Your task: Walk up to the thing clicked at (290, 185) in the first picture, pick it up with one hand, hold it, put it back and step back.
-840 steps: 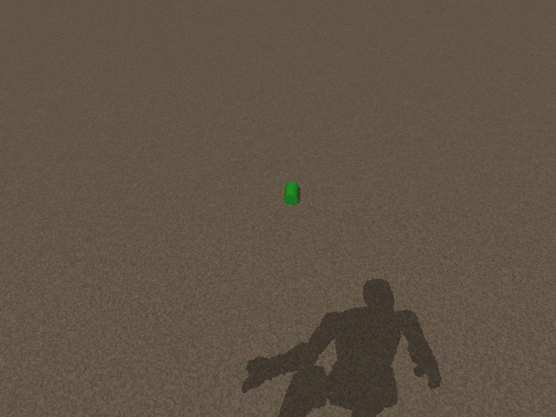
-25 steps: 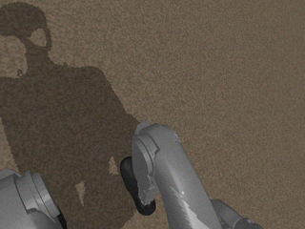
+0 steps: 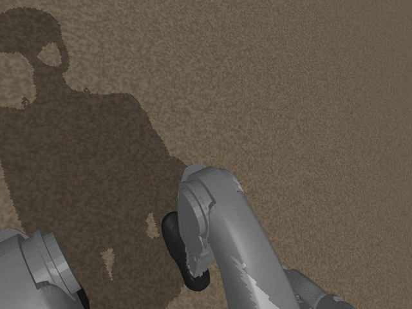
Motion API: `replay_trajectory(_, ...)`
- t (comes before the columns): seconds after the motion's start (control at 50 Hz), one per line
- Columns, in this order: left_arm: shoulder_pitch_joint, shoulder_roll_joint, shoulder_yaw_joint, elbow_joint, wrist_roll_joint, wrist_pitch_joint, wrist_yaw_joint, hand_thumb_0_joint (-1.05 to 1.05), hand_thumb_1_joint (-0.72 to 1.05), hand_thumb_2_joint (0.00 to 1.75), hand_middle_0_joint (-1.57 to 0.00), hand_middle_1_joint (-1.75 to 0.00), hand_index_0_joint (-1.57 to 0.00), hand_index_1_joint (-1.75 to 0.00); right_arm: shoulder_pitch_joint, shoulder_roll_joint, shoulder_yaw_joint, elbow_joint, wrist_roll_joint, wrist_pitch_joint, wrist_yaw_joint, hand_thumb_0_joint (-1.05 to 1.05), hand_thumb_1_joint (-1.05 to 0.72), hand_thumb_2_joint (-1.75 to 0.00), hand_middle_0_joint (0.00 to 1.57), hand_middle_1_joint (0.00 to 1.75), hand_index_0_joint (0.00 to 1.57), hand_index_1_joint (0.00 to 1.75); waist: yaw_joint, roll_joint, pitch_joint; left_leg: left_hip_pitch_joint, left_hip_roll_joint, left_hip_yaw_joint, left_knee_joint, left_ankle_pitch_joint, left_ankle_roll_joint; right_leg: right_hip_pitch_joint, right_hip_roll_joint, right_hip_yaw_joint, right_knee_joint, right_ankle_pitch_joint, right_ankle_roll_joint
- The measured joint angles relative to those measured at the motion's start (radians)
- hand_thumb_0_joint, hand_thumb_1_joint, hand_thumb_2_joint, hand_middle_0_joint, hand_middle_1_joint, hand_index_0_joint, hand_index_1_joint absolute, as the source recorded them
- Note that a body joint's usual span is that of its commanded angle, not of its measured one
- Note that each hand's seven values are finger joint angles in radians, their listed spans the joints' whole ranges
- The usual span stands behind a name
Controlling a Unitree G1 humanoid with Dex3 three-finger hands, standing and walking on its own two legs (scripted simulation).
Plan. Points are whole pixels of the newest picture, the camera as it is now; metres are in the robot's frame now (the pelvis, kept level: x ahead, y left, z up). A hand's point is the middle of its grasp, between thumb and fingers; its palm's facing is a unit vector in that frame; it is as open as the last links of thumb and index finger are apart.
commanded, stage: settle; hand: left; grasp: from above
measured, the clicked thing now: out of the picture +0.45 +0.37 -0.27
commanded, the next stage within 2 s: lift in 0.88 s
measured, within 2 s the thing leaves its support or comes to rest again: leaves its support in 0.30 s
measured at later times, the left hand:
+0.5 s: hand out of the picture +0.44 +0.38 -0.20, palm faces -0.36 -0.18 -0.91, open 12.0 cm
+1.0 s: hand out of the picture +0.43 +0.39 -0.11, palm faces -0.41 -0.16 -0.90, open 12.0 cm
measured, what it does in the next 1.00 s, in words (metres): stands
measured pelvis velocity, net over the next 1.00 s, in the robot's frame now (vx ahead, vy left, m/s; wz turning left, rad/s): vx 0.00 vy -0.01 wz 0.10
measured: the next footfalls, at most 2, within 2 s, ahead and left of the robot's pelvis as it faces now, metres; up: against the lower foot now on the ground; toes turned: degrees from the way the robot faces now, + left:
none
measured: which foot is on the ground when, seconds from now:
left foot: down 0.00-1.00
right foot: down 0.00-1.00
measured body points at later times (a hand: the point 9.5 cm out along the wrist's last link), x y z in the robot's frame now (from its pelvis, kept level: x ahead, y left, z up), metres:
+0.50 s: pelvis +0.00 +0.00 +0.00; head +0.26 +0.13 +0.35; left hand +0.46 +0.39 -0.15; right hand +0.09 -0.25 -0.06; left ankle +0.07 +0.13 -0.27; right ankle +0.12 -0.13 -0.27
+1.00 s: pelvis +0.00 -0.01 +0.02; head +0.23 +0.10 +0.40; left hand +0.45 +0.39 -0.06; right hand +0.10 -0.27 -0.07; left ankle +0.07 +0.13 -0.27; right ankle +0.12 -0.13 -0.27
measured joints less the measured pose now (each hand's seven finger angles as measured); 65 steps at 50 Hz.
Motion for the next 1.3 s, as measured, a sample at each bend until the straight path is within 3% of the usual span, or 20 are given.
replay_trajectory(0.22,-0.005,-0.007,0.008,-0.015,-0.012,0.024,-0.015,-0.01,-0.23,0.69,-0.5,-0.64,-0.49,-0.64,0.01,0.0,-0.006,0.001,0.007,-0.011,0.005,0.0,-0.9,-0.9,0.2,0.3,0.2,0.3,-0.001,0.0,-0.004,-0.003,-0.002,0.002,-0.003,0.002,-0.001,-0.004,-0.002,0.001,-0.001,0.001,-0.002)
replay_trajectory(0.34,0.029,-0.037,0.021,-0.106,-0.02,0.047,-0.047,-0.01,-0.23,0.69,-0.51,-0.62,-0.5,-0.62,0.025,0.005,-0.026,0.011,0.016,-0.007,0.014,0.0,-0.91,-0.9,0.2,0.3,0.2,0.3,0.013,0.012,-0.025,-0.008,-0.004,0.005,-0.009,0.0,-0.007,-0.011,-0.006,0.003,0.0,-0.005,-0.008)
replay_trajectory(0.5,0.084,-0.11,0.017,-0.217,-0.052,0.08,-0.116,-0.01,-0.23,0.68,-0.52,-0.59,-0.51,-0.59,0.04,0.016,-0.077,0.027,0.044,0.024,0.021,0.0,-0.91,-0.9,0.2,0.3,0.2,0.3,0.048,0.06,-0.088,-0.02,-0.009,0.023,-0.027,0.004,-0.009,-0.027,-0.018,0.014,-0.003,-0.012,-0.015)
replay_trajectory(0.68,0.107,-0.18,-0.015,-0.315,-0.083,0.097,-0.229,-0.01,-0.23,0.68,-0.53,-0.57,-0.52,-0.57,0.047,0.031,-0.148,0.029,0.1,0.078,0.017,0.0,-0.9,-0.9,0.2,0.3,0.2,0.3,0.094,0.115,-0.144,-0.019,-0.01,0.064,-0.06,0.012,-0.001,-0.034,-0.03,0.044,-0.011,-0.02,-0.011)
replay_trajectory(0.8,0.109,-0.216,-0.023,-0.369,-0.079,0.088,-0.296,-0.01,-0.24,0.68,-0.54,-0.57,-0.52,-0.57,0.057,0.039,-0.177,0.023,0.13,0.121,0.001,0.0,-0.9,-0.9,0.2,0.3,0.2,0.3,0.114,0.136,-0.166,-0.011,-0.016,0.083,-0.087,0.026,-0.002,-0.028,-0.042,0.057,-0.022,-0.02,-0.019)
replay_trajectory(1.02,0.094,-0.235,-0.026,-0.391,-0.067,0.078,-0.348,-0.01,-0.23,0.67,-0.54,-0.57,-0.52,-0.57,0.076,0.046,-0.205,0.023,0.149,0.182,-0.044,0.0,-0.9,-0.9,0.2,0.3,0.2,0.3,0.12,0.147,-0.188,0.017,-0.016,0.106,-0.138,0.049,-0.003,-0.011,-0.05,0.071,-0.055,-0.003,-0.023)
replay_trajectory(1.16,0.123,-0.263,-0.022,-0.435,-0.093,0.092,-0.386,-0.01,-0.22,0.65,-0.53,-0.57,-0.52,-0.57,0.105,0.052,-0.227,0.029,0.164,0.207,-0.065,0.0,-0.9,-0.9,0.2,0.3,0.2,0.3,0.13,0.16,-0.21,0.038,-0.015,0.122,-0.173,0.06,0.002,0.006,-0.054,0.082,-0.084,0.004,-0.022)
replay_trajectory(1.3,0.203,-0.314,-0.028,-0.556,-0.119,0.115,-0.44,-0.01,-0.22,0.63,-0.54,-0.55,-0.52,-0.55,0.132,0.064,-0.264,0.032,0.194,0.228,-0.083,0.01,-0.9,-0.9,0.2,0.3,0.2,0.3,0.159,0.176,-0.245,0.076,-0.017,0.146,-0.234,0.071,0.008,0.041,-0.064,0.095,-0.134,0.009,-0.026)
